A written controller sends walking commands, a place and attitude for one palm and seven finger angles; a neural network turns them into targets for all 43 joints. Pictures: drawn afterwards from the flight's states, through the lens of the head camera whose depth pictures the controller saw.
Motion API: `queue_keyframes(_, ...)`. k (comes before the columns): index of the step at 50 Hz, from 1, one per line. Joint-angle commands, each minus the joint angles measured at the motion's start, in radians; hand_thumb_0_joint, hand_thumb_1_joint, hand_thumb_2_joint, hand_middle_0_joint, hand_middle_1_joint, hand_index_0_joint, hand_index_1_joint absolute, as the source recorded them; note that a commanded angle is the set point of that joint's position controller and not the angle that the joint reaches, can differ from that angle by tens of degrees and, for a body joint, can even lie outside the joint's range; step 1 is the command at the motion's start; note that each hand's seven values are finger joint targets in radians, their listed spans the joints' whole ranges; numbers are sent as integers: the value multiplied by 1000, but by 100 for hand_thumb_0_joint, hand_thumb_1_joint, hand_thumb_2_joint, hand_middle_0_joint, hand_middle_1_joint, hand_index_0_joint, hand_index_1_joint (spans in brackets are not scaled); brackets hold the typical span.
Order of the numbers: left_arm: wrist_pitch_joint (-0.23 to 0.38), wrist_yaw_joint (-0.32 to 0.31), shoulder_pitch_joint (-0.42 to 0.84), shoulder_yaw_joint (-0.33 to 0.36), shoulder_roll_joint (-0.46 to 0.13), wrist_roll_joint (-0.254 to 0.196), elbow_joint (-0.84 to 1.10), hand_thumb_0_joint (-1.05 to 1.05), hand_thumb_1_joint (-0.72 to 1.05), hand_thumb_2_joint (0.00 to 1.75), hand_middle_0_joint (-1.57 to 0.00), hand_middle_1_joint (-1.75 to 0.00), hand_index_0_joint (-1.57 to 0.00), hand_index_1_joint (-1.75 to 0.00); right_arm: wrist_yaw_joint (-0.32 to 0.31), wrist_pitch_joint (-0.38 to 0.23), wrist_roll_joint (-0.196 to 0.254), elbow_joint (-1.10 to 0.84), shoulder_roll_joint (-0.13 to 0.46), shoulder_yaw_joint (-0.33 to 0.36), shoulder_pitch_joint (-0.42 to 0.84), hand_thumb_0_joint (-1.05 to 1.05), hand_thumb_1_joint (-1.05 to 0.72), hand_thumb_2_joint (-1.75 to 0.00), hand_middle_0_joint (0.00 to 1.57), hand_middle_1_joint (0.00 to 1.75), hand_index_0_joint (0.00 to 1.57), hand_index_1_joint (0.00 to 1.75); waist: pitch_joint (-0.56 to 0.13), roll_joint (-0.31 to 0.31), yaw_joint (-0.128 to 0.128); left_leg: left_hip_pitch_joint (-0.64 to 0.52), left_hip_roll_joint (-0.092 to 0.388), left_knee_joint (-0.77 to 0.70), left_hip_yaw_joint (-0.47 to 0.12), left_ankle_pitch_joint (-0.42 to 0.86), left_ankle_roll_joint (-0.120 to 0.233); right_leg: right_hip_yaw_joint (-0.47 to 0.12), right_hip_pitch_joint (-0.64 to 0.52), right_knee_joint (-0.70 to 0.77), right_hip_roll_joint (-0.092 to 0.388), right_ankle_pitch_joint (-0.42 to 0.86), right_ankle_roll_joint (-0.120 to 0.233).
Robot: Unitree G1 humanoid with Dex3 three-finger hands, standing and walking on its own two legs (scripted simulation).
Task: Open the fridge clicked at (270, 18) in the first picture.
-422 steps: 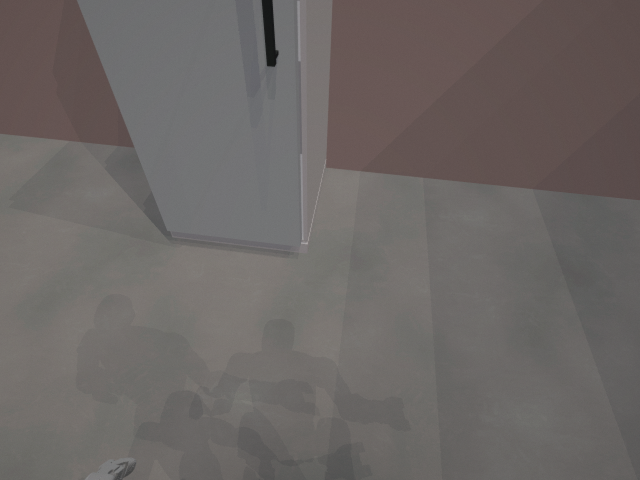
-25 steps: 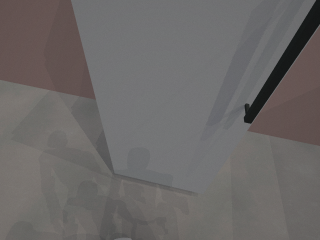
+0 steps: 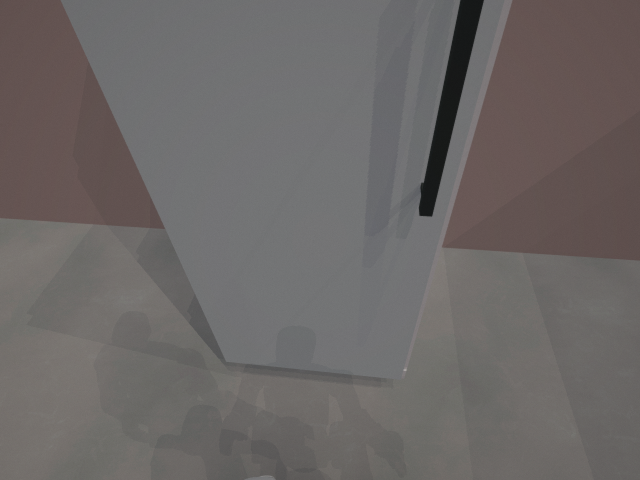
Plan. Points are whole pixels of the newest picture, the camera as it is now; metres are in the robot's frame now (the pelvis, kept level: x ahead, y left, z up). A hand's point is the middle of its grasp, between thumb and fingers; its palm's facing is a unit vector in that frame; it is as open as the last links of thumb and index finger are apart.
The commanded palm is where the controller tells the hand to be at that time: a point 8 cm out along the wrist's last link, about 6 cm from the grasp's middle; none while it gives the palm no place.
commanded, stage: come to a stop and stand still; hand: right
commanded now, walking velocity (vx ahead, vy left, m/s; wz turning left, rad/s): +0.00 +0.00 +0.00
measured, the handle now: (448, 87) +0.52 -0.14 +0.25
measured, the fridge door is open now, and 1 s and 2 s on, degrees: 0 0 0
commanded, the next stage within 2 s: look again from close up in 1.06 s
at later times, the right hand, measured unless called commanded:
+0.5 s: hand out of the picture -0.05 -0.16 -0.17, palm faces -0.01 +0.99 -0.16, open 7.4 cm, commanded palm none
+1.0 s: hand out of the picture -0.08 -0.17 -0.18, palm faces +0.01 +0.98 -0.18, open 7.4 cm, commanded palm none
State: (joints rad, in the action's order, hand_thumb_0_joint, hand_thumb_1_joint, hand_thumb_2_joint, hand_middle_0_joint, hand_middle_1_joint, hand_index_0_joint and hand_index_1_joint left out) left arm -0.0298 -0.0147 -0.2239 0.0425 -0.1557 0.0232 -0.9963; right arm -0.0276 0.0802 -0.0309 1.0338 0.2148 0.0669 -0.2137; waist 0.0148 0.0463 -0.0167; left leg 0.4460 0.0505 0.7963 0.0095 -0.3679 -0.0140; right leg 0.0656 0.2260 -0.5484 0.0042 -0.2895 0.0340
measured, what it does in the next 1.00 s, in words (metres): steps on the spot: left foot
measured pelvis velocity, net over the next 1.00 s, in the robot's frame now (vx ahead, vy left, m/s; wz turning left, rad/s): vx -0.06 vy -0.01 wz -0.01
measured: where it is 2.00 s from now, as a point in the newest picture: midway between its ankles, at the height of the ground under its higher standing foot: outside the picture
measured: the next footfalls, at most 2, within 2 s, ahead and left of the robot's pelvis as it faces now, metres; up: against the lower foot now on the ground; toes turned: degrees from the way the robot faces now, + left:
left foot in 0.24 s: -0.02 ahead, +0.11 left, +0.00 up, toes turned +3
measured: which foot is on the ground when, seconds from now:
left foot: up 0.00-0.22, down 0.24-1.00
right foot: down 0.00-1.00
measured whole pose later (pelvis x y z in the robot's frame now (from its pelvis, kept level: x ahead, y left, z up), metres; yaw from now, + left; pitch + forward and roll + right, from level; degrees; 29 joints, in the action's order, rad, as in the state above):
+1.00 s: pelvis -0.06 -0.01 +0.00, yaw -1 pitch -1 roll +1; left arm 0.00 -0.02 -0.36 0.02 -0.14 0.02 -1.05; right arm -0.04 0.00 -0.03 1.09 0.13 -0.01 -0.37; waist 0.00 -0.03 0.03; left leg 0.20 0.00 0.52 0.08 -0.30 0.02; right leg 0.05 0.34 -0.54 0.01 -0.19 0.04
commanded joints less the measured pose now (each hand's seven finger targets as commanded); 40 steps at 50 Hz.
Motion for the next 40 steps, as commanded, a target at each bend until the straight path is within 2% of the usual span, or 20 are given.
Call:
queue_keyframes(1, 24, -18, 86, 11, -145, -2, 62, 0, 90, 90, -20, -30, -20, -30, 2, -25, 1, -21, 44, 6, -94, 0, -90, -90, 20, 30, 20, 30, 99, -172, -40, -35, -26, 245, -35, 10, -14, -194, 190, 382, 204, -107, 85)
queue_keyframes(2, 26, -19, 63, 12, -144, -5, 54, 0, 90, 90, -20, -30, -20, -30, 2, -30, 2, -17, 38, 0, -103, 0, -90, -90, 20, 30, 20, 30, 81, -153, -31, -16, -24, 210, -26, 7, -19, -179, 117, 364, 191, -60, 89)
queue_keyframes(3, 28, -21, 43, 12, -140, -7, 45, 0, 90, 90, -20, -30, -20, -30, 3, -37, 3, -15, 31, -7, -101, 0, -90, -90, 20, 30, 20, 30, 66, -130, -21, 3, -15, 146, -15, -4, -23, -171, 42, 345, 197, 6, 102)
queue_keyframes(6, 34, -25, -52, 15, -135, -5, -1, 0, 90, 90, -20, -30, -20, -30, 0, -52, 9, -27, 9, -28, -55, 0, -90, -90, 20, 30, 20, 30, 3, -157, 34, -47, 4, -85, 6, -78, -27, -232, -122, 306, 237, 175, 136)
queue_keyframes(8, 37, -23, -78, 15, -138, -9, -27, 0, 90, 90, -20, -30, -20, -30, -3, -61, 15, -10, 5, -34, -77, 0, -90, -90, 20, 30, 20, 30, -30, -168, 34, -116, -2, -252, 11, -52, -22, -234, -171, 265, 232, 328, 134)
queue_keyframes(9, 39, -22, -79, 13, -136, -12, -37, 0, 90, 90, -20, -30, -20, -30, -7, -67, 17, 13, 1, -37, -118, 0, -90, -90, 20, 30, 20, 30, -62, -153, 18, -189, -3, -357, 15, 33, -20, -221, -175, 232, 220, 370, 116)
queue_keyframes(10, 42, -21, -71, 9, -125, -20, -45, 0, 90, 90, -20, -30, -20, -30, -11, -75, 17, 42, 6, -41, -160, 0, -90, -90, 20, 30, 20, 30, -73, -125, 5, -264, 6, -463, 7, 161, -16, -192, -146, 199, 188, 350, 80)
queue_keyframes(11, 44, -18, -73, 6, -98, -27, -49, 0, 90, 90, -20, -30, -20, -30, -17, -83, 16, 58, 25, -42, -172, 0, -90, -90, 20, 30, 20, 30, -63, -66, 13, -322, 52, -496, -58, 246, 2, -152, -82, 171, 147, 293, 37)
queue_keyframes(12, 44, -15, -66, -1, -76, -31, -49, 0, 90, 90, -20, -30, -20, -30, -19, -89, 16, 62, 37, -44, -156, 0, -90, -90, 20, 30, 20, 30, -26, -17, 28, -303, 105, -492, -108, 292, 30, -113, -54, 167, 108, 234, 2)
queue_keyframes(13, 44, -10, -65, -6, -69, -30, -53, 0, 90, 90, -20, -30, -20, -30, -19, -91, 19, 60, 48, -48, -139, 0, -90, -90, 20, 30, 20, 30, -8, -18, 32, -277, 131, -485, -105, 318, 44, -106, -55, 182, 90, 208, -9)
queue_keyframes(14, 42, -10, -62, -9, -65, -23, -63, 0, 90, 90, -20, -30, -20, -30, -18, -94, 17, 70, 36, -50, -136, 0, -90, -90, 20, 30, 20, 30, -3, 31, 33, -252, 113, -468, -95, 334, 48, -97, -84, 183, 84, 244, -13)
queue_keyframes(15, 41, -12, -67, -9, -73, -18, -76, 0, 90, 90, -20, -30, -20, -30, -18, -100, 20, 76, 22, -52, -136, 0, -90, -90, 20, 30, 20, 30, -7, 111, 35, -234, 96, -474, -98, 318, 46, -91, -111, 176, 91, 237, -14)
queue_keyframes(17, 39, -13, -84, -10, -86, -18, -94, 0, 90, 90, -20, -30, -20, -30, -19, -97, 23, 76, 7, -59, -124, 0, -90, -90, 20, 30, 20, 30, 32, 91, 40, -185, 84, -497, -88, 181, 41, -99, -133, 205, 97, 180, -11)
queue_keyframes(21, 31, -11, -92, -18, -76, -16, -123, 0, 90, 90, -20, -30, -20, -30, -21, -87, 22, 82, 4, -58, -137, 0, -90, -90, 20, 30, 20, 30, 113, 1, 31, -136, 66, -521, -88, 20, 34, -109, -82, 245, 97, 50, -12)
queue_keyframes(22, 29, -11, -97, -18, -72, -16, -127, 0, 90, 90, -20, -30, -20, -30, -20, -85, 21, 84, 2, -58, -144, 0, -90, -90, 20, 30, 20, 30, 130, -22, 29, -126, 63, -524, -86, -5, 34, -110, -64, 253, 96, 19, -13)
queue_keyframes(26, 24, -13, -126, -18, -60, -11, -138, 0, 90, 90, -20, -30, -20, -30, -20, -80, 19, 82, -2, -53, -161, 0, -90, -90, 20, 30, 20, 30, 156, -50, 24, -118, 52, -527, -86, -70, 34, -127, -2, 271, 95, -70, -12)
queue_keyframes(33, 26, -17, -165, -14, -47, -9, -145, 0, 90, 90, -20, -30, -20, -30, -18, -80, 19, 84, -19, -50, -186, 0, -90, -90, 20, 30, 20, 30, 125, -63, 18, -132, 41, -504, -72, -58, 37, -146, 17, 274, 101, -98, -8)
queue_keyframes(40, 32, -19, -180, -12, -36, -10, -147, 0, 90, 90, -20, -30, -20, -30, -18, -85, 18, 91, -37, -51, -208, 0, -90, -90, 20, 30, 20, 30, 96, -40, 19, -132, 40, -490, -73, -24, 38, -149, 8, 271, 106, -74, -4)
